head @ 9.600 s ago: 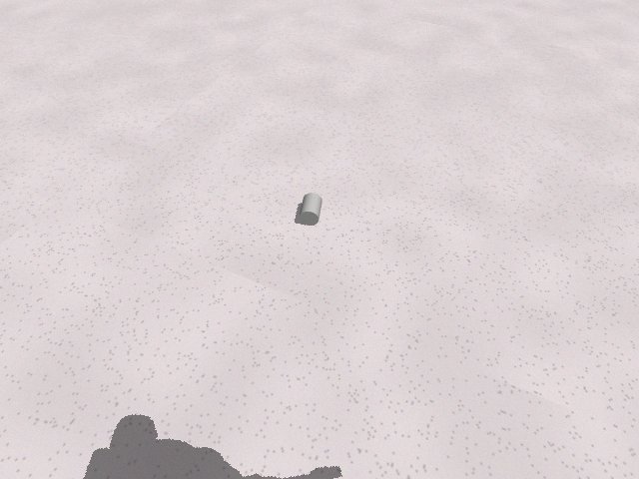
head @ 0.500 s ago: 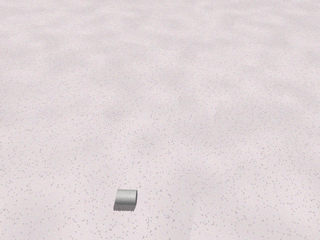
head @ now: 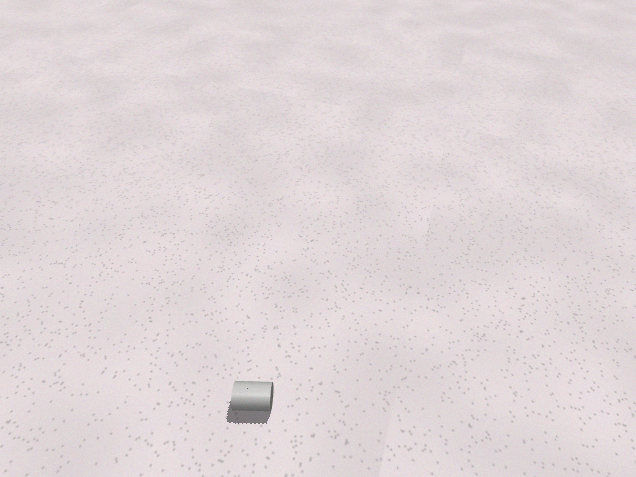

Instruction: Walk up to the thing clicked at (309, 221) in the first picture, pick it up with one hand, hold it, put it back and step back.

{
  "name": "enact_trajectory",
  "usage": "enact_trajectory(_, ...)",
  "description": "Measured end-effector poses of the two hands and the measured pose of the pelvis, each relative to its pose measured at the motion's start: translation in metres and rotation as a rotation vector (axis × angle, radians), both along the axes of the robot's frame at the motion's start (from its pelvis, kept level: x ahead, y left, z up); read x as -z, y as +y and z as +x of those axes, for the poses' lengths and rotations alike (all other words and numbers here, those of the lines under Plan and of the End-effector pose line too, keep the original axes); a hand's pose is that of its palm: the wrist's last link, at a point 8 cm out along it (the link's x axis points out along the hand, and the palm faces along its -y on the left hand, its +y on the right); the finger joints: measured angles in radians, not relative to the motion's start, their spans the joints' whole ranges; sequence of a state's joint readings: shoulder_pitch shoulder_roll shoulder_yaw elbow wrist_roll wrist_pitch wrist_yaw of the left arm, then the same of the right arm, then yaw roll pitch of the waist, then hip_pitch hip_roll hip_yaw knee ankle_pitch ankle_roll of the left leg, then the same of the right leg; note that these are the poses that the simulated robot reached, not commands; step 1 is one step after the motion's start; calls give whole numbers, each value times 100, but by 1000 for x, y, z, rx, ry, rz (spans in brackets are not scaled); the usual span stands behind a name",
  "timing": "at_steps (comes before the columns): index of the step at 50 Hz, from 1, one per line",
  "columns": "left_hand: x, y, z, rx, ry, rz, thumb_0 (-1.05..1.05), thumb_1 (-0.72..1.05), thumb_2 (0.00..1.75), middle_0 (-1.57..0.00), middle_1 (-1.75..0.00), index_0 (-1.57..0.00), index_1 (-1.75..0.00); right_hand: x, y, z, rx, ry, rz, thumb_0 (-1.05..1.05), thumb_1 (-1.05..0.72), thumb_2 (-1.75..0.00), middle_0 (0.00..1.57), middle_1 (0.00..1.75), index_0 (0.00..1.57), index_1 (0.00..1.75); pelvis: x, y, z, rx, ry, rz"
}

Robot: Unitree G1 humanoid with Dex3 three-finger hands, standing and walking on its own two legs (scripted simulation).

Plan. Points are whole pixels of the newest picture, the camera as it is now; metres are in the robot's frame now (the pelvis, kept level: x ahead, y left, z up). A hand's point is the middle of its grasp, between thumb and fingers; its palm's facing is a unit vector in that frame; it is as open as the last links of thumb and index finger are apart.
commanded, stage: stand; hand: left
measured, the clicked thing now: (252, 395) +0.50 +0.19 -0.74
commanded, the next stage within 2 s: walk up in 0.66 s
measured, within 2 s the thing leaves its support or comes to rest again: neither
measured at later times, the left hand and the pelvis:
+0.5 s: hand out of the picture +0.06 +0.25 -0.16, palm faces -0.03 -0.94 -0.34, open 7.4 cm; pelvis +0.00 +0.00 +0.00, yaw +0 degrees
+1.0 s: hand out of the picture +0.09 +0.28 -0.16, palm faces -0.03 -0.93 -0.35, open 7.4 cm; pelvis +0.02 +0.01 -0.01, yaw -1 degrees
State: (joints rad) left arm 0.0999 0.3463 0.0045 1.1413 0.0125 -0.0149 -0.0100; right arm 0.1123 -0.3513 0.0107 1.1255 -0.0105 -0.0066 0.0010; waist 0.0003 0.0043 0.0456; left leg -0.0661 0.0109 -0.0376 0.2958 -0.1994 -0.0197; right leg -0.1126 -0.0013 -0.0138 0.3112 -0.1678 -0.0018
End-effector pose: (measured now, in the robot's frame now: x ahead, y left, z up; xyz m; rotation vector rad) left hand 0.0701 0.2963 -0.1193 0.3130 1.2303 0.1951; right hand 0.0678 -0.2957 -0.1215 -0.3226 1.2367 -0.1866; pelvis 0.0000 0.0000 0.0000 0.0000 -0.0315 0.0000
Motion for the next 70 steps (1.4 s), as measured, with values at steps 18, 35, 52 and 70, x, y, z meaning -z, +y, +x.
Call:
enact_trajectory(18,0,0,-12,-2,21,6,1,91,90,-20,-30,-20,-30,3,-2,-14,6,27,6,0,-91,-90,20,30,20,30,0,-1,-4,-1,0,2)
enact_trajectory(35,0,-1,-8,-2,0,1,1,91,90,-20,-30,-20,-30,2,-4,-11,-2,16,3,0,-91,-90,20,30,20,30,1,-2,-3,0,-2,0)
enact_trajectory(52,6,25,19,19,-15,20,1,91,90,-20,-30,-20,-30,4,10,0,41,4,-7,1,-91,-90,20,30,20,30,9,16,23,18,-7,0)
enact_trajectory(70,3,28,56,50,-81,17,1,91,90,-20,-30,-20,-30,-1,26,40,33,-72,-5,0,-91,-90,20,30,20,30,9,28,24,21,-11,2)
